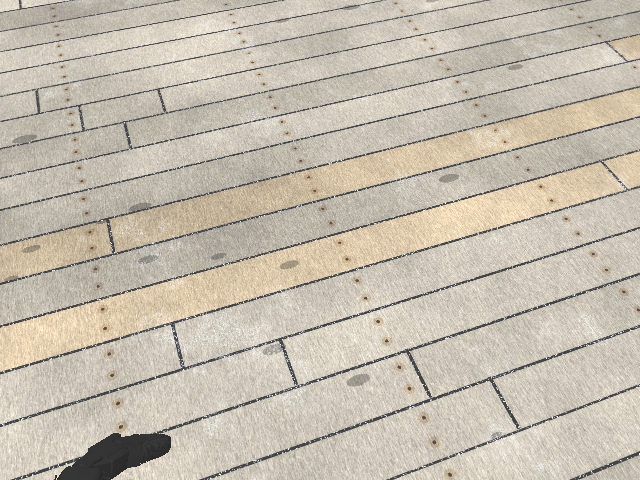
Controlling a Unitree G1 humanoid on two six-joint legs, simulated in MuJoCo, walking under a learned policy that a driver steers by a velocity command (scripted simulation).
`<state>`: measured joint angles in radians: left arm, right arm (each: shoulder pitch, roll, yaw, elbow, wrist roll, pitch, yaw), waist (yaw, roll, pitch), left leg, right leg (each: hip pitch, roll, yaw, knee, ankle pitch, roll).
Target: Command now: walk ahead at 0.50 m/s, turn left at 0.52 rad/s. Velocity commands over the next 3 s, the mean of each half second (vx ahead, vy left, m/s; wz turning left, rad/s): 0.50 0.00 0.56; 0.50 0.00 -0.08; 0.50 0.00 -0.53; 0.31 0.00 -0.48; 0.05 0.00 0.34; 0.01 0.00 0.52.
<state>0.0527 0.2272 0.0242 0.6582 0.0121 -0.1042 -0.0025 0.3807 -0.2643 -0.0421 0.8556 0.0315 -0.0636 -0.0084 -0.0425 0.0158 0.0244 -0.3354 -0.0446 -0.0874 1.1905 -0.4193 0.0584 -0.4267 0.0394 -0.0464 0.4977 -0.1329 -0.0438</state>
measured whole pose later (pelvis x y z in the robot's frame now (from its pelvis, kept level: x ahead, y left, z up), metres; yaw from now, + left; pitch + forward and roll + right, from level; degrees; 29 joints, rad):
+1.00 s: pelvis +0.56 +0.15 -0.01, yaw +11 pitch +4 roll +0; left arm 0.09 0.26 0.04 0.63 -0.01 -0.07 -0.06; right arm 0.32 -0.30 -0.06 0.82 0.00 -0.05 -0.02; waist -0.05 -0.01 0.01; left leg -0.04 0.00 0.08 0.67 -0.48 0.02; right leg -0.54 0.03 -0.05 0.59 -0.13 -0.09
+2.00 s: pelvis +1.03 +0.16 -0.01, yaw -20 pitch +2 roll +0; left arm 0.08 0.25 0.04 0.59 0.02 -0.02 -0.03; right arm 0.21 -0.31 -0.05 0.83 0.02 -0.04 0.00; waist -0.04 0.02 0.07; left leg -0.35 0.06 0.00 1.08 -0.59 -0.04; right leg -0.48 0.03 -0.04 0.56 -0.12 -0.05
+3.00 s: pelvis +1.10 +0.16 +0.01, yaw +11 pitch +2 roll +0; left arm 0.13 0.27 0.08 0.78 0.01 -0.02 0.01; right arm 0.16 -0.34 -0.09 0.68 0.01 0.04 -0.04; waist 0.00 0.05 0.03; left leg -0.45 -0.12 -0.18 1.03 -0.52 -0.04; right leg -0.26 0.03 0.04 0.46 -0.24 -0.01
